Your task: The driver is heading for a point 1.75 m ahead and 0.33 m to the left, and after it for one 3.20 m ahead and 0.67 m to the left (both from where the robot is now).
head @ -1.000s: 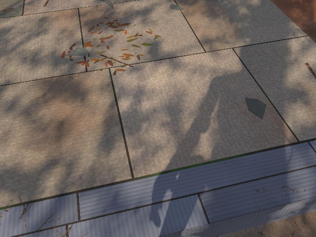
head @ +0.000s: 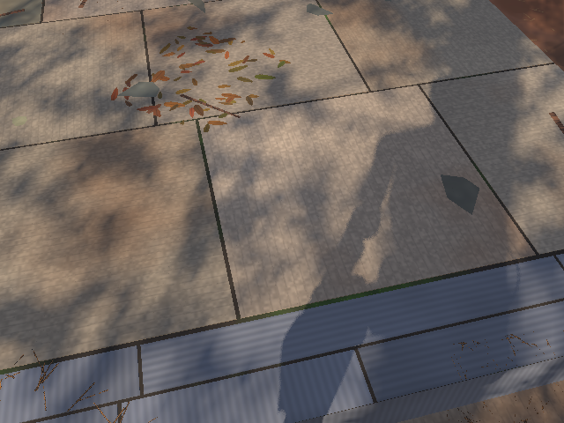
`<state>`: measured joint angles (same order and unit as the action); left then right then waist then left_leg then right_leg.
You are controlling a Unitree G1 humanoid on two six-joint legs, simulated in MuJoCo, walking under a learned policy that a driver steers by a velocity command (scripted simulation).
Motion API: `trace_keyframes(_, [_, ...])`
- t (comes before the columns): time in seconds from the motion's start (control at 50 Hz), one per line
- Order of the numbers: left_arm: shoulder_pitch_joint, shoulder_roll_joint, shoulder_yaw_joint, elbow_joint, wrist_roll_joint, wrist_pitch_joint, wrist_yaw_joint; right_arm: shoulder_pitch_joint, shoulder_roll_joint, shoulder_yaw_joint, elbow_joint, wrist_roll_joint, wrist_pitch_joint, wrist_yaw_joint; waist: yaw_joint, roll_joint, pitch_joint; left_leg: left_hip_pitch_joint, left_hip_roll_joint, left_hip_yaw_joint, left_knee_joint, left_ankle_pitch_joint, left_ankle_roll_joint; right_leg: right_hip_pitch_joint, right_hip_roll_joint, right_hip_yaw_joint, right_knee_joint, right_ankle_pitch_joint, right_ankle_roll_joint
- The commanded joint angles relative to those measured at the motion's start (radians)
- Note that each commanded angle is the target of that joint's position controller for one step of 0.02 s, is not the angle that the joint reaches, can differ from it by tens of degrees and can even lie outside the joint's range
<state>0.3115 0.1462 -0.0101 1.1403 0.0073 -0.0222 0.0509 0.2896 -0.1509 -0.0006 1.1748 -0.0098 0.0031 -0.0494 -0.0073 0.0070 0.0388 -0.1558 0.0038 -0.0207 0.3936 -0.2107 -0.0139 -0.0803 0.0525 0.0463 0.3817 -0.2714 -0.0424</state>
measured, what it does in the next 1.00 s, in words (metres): walks ahead: right foot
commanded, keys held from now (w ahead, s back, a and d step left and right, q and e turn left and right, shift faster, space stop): w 1.00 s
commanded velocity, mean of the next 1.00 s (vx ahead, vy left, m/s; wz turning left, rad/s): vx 0.39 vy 0.00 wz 0.00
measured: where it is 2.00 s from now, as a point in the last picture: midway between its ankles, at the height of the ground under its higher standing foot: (247, 235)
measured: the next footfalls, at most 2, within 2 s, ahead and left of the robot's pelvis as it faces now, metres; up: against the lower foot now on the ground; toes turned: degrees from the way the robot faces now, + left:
right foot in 0.68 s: +0.34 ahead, -0.03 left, +0.00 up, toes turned -3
left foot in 1.12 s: +0.59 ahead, +0.13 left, +0.16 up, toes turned +6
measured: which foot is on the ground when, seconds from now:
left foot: down 0.00-0.68, up 0.70-1.00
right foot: down 0.00-0.26, up 0.28-0.66, down 0.68-1.00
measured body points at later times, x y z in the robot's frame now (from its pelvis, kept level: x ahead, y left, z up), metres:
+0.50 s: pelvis +0.13 +0.05 +0.00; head +0.15 +0.06 +0.45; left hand +0.21 +0.28 -0.15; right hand +0.03 -0.17 -0.14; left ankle +0.04 +0.11 -0.74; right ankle +0.17 -0.08 -0.68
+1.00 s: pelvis +0.35 +0.04 +0.00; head +0.38 +0.03 +0.45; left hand +0.20 +0.22 -0.14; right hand +0.58 -0.10 -0.08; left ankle +0.46 +0.14 -0.44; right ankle +0.30 -0.03 -0.74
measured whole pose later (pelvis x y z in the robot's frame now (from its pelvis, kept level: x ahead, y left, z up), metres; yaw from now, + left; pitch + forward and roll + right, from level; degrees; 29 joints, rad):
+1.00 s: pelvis +0.35 +0.04 +0.00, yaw +1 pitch +2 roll +1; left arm 0.56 0.11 -0.04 1.22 0.01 -0.08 0.01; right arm 0.00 -0.04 0.07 0.68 -0.02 0.00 -0.02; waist 0.01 -0.01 0.00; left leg -1.30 0.06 0.08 2.00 -0.38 0.13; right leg -0.11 0.04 -0.09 0.32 -0.26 -0.09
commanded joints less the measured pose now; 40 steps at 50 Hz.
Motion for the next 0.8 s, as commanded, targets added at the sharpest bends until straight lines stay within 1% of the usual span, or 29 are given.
trace_keyframes(0.02, [0.08,0.08,0.013,-0.007,0.003,-0.002,0.002,0.067,-0.067,-0.009,-0.006,-0.004,-0.001,-0.001,0.005,-0.015,0.04,0.016,0.061,-0.054,-0.042,0.027,0.037,-0.086,-0.108,0.094,-0.101,0.037,-0.029])
trace_keyframes(0.08, [0.106,0.134,0.039,-0.013,0.002,0.01,-0.002,0.041,-0.066,-0.016,-0.036,-0.014,0.0,0.009,0.024,-0.095,0.101,-0.11,-0.02,0.015,0.095,-0.24,0.057,-0.12,-0.134,0.189,-0.154,-0.372,-0.094])
trace_keyframes(0.12, [0.162,0.159,0.055,-0.008,0.001,0.012,-0.006,0.003,-0.036,-0.011,-0.073,-0.03,-0.011,0.022,0.051,-0.146,0.173,-0.247,-0.034,0.07,0.227,-0.268,0.063,-0.109,-0.244,0.336,-0.229,-0.547,-0.165])
trace_keyframes(0.16, [0.169,0.157,0.062,-0.011,0.005,0.002,-0.011,-0.023,-0.033,-0.011,-0.107,-0.033,-0.034,0.031,0.052,-0.139,0.21,-0.292,0.009,0.073,0.291,-0.225,0.075,-0.119,-0.309,0.401,-0.249,-0.486,-0.208])
trace_keyframes(0.2, [0.138,0.162,0.068,-0.024,0.008,-0.011,-0.016,-0.002,-0.037,-0.017,-0.124,-0.023,-0.058,0.04,0.022,-0.125,0.198,-0.248,0.017,0.081,0.217,-0.218,0.089,-0.111,-0.298,0.354,-0.212,-0.35,-0.203])
trace_keyframes(0.22, [0.11,0.158,0.069,-0.032,0.002,-0.017,-0.019,0.044,-0.034,-0.02,-0.117,-0.016,-0.068,0.043,-0.007,-0.113,0.179,-0.147,0.003,0.098,0.132,-0.17,0.095,-0.144,-0.27,0.304,-0.174,-0.284,-0.185])
trace_keyframes(0.24, [0.059,0.147,0.068,-0.053,-0.002,-0.023,-0.022,0.138,-0.034,-0.026,-0.087,-0.008,-0.076,0.041,-0.053,-0.086,0.152,0.029,-0.023,0.1,0.036,-0.119,0.098,-0.231,-0.223,0.238,-0.112,-0.193,-0.156])
trace_keyframes(0.26, [0.011,0.115,0.059,-0.077,-0.002,-0.037,-0.026,0.246,-0.062,-0.04,-0.056,-0.01,-0.085,0.035,-0.101,-0.011,0.118,0.216,0.03,0.005,-0.04,-0.095,0.105,-0.341,-0.157,0.142,0.029,-0.092,-0.118])
trace_keyframes(0.28, [-0.047,0.055,0.041,-0.122,-0.007,-0.051,-0.034,0.368,-0.168,-0.072,-0.034,-0.013,-0.089,0.028,-0.151,0.226,0.078,0.33,0.217,-0.323,-0.201,-0.252,0.165,-0.491,-0.007,-0.04,0.329,-0.107,-0.06])
trace_keyframes(0.3, [-0.035,0.092,0.05,-0.139,0.024,-0.053,-0.038,0.437,-0.207,-0.086,-0.002,-0.012,-0.077,0.033,-0.13,0.264,0.082,0.345,0.359,-0.524,-0.237,-0.195,0.226,-0.599,0.003,-0.083,0.553,-0.278,-0.055])
trace_keyframes(0.32, [-0.037,0.104,0.055,-0.129,0.039,-0.049,-0.044,0.348,-0.148,-0.072,-0.032,-0.018,-0.073,0.037,-0.072,0.101,0.126,0.267,0.347,-0.466,-0.223,-0.195,0.225,-0.617,-0.058,-0.034,0.674,-0.231,-0.065])
trace_keyframes(0.34, [-0.025,0.071,0.049,-0.121,0.033,-0.054,-0.054,0.263,-0.119,-0.063,-0.066,-0.019,-0.075,0.041,-0.037,0.042,0.136,0.202,0.313,-0.39,-0.239,-0.173,0.215,-0.602,-0.089,-0.018,0.702,-0.144,-0.065])
trace_keyframes(0.36, [-0.026,0.062,0.049,-0.119,0.023,-0.06,-0.063,0.206,-0.107,-0.057,-0.089,-0.02,-0.078,0.039,-0.011,0.026,0.13,0.166,0.282,-0.326,-0.266,-0.144,0.204,-0.579,-0.111,-0.021,0.695,-0.07,-0.06])
trace_keyframes(0.38, [-0.038,0.075,0.055,-0.123,0.028,-0.058,-0.068,0.187,-0.094,-0.05,-0.098,-0.019,-0.088,0.037,0.0,0.027,0.121,0.164,0.255,-0.269,-0.279,-0.051,0.195,-0.576,-0.118,-0.034,0.682,-0.024,-0.049])
trace_keyframes(0.44, [-0.063,0.065,0.059,-0.134,0.034,-0.042,-0.073,0.239,-0.08,-0.039,-0.075,-0.009,-0.106,0.032,0.008,0.051,0.074,0.2,0.199,-0.108,-0.23,0.383,0.175,-0.579,-0.097,-0.095,0.663,0.044,-0.023])
trace_keyframes(0.54, [-0.269,0.036,0.042,-0.217,0.013,-0.03,-0.063,0.242,-0.093,-0.023,-0.084,-0.013,-0.11,0.022,-0.011,0.103,0.084,0.126,0.153,0.012,-0.172,0.751,0.157,-0.475,-0.038,-0.182,0.368,0.091,-0.011])
trace_keyframes(0.56, [-0.254,0.03,0.04,-0.211,0.011,-0.023,-0.053,0.251,-0.102,-0.023,-0.082,-0.018,-0.108,0.019,-0.007,0.14,0.062,0.129,0.158,0.02,-0.134,0.814,0.162,-0.42,-0.021,-0.198,0.348,0.069,-0.022])
trace_keyframes(0.58, [-0.161,0.03,0.041,-0.18,0.01,-0.017,-0.043,0.262,-0.101,-0.022,-0.078,-0.02,-0.108,0.014,0.019,0.164,0.014,0.133,0.174,0.033,-0.049,1.02,0.174,-0.335,0.007,-0.211,0.377,0.053,-0.041])
trace_keyframes(0.6, [-0.077,0.057,0.051,-0.154,0.012,-0.014,-0.033,0.251,-0.109,-0.022,-0.081,-0.018,-0.112,0.01,0.054,0.163,-0.028,0.132,0.176,0.036,0.038,1.141,0.179,-0.263,0.022,-0.206,0.376,0.032,-0.065])
trace_keyframes(0.62, [0.007,0.078,0.061,-0.13,0.008,-0.018,-0.026,0.225,-0.122,-0.025,-0.086,-0.013,-0.117,0.013,0.099,0.15,-0.058,0.097,0.178,0.032,0.143,1.132,0.183,-0.158,0.025,-0.187,0.331,0.068,-0.084])
trace_keyframes(0.64, [0.15,0.083,0.07,-0.092,0.004,-0.028,-0.019,0.161,-0.128,-0.03,-0.095,0.006,-0.114,0.022,0.196,0.123,-0.106,0.033,0.178,0.018,0.3,1.071,0.19,0.0,0.007,-0.16,0.223,0.186,-0.11])
trace_keyframes(0.66, [0.284,0.111,0.086,-0.044,0.012,-0.035,-0.017,0.08,-0.145,-0.038,-0.117,0.022,-0.117,0.038,0.269,0.078,-0.132,-0.082,0.112,0.032,0.509,0.841,0.174,0.171,-0.006,-0.16,0.076,0.272,-0.112])
trace_keyframes(0.68, [0.35,0.192,0.104,-0.015,0.031,-0.041,-0.02,-0.005,-0.084,-0.035,-0.164,0.025,-0.122,0.047,0.272,-0.116,-0.107,-0.34,-0.05,0.084,0.954,0.04,0.131,0.281,-0.233,0.123,-0.009,0.382,-0.167])
trace_keyframes(0.7, [0.295,0.192,0.089,-0.018,0.026,-0.042,-0.041,0.124,0.002,-0.025,-0.177,0.009,-0.115,0.04,0.109,-0.121,-0.105,-0.446,-0.081,-0.093,1.202,-0.198,0.15,0.227,-0.361,0.363,0.022,0.759,-0.154])
trace_keyframes(0.72, [0.169,0.223,0.102,-0.049,0.005,-0.023,-0.038,0.265,0.007,-0.025,-0.166,0.02,-0.091,0.044,0.037,-0.229,-0.144,-0.507,-0.049,-0.053,1.25,-0.159,0.141,0.144,-0.453,0.484,-0.147,0.065,-0.287])
trace_keyframes(0.74, [0.073,0.109,0.074,-0.08,0.002,-0.017,-0.046,0.155,-0.063,-0.037,-0.186,-0.015,-0.078,0.048,0.036,-0.099,0.017,-0.631,-0.006,0.012,1.341,-0.14,0.131,0.03,-0.404,0.499,-0.25,-0.404,-0.287])
trace_keyframes(0.76, [0.047,0.08,0.06,-0.08,0.007,-0.023,-0.05,0.089,-0.067,-0.045,-0.22,-0.032,-0.073,0.054,0.017,-0.055,0.087,-0.709,0.005,0.027,1.393,-0.15,0.133,-0.05,-0.367,0.449,-0.273,-0.496,-0.253])
trace_keyframes(0.78, [0.066,0.052,0.045,-0.063,0.016,-0.033,-0.048,0.064,-0.036,-0.037,-0.236,-0.035,-0.065,0.06,-0.002,-0.005,0.105,-0.745,0.026,0.021,1.441,-0.137,0.13,-0.112,-0.324,0.37,-0.254,-0.419,-0.221])
trace_keyframes(0.8, [0.111,0.053,0.039,-0.038,0.018,-0.046,-0.043,0.007,0.014,-0.022,-0.276,-0.032,-0.053,0.065,-0.011,0.002,0.121,-0.807,0.045,0.025,1.501,-0.13,0.132,-0.163,-0.312,0.308,-0.239,-0.354,-0.205])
